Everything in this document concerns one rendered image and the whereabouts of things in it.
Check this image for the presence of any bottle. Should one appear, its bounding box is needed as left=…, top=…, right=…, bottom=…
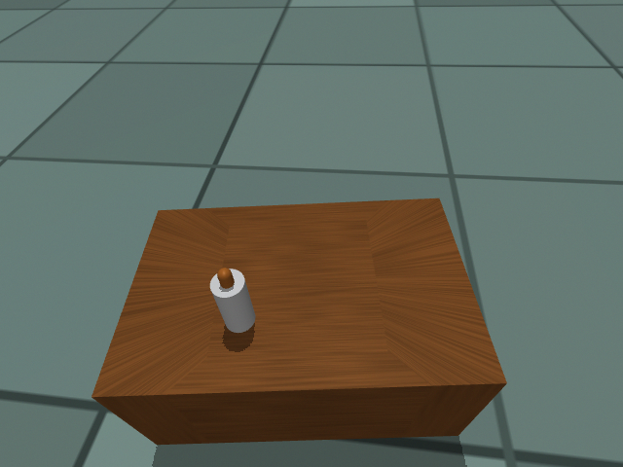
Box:
left=210, top=268, right=255, bottom=333

